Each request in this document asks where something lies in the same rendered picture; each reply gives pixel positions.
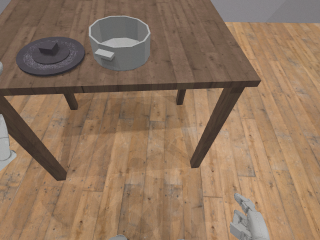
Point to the left robot hand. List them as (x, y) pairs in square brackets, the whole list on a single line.
[(6, 155)]

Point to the lid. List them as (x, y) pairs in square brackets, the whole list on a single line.
[(69, 55)]

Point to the knob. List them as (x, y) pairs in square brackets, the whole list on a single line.
[(48, 47)]

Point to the right robot hand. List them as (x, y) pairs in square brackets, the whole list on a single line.
[(251, 227)]

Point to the table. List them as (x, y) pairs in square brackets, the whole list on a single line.
[(191, 47)]

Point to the pot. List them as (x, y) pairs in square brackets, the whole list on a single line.
[(120, 43)]

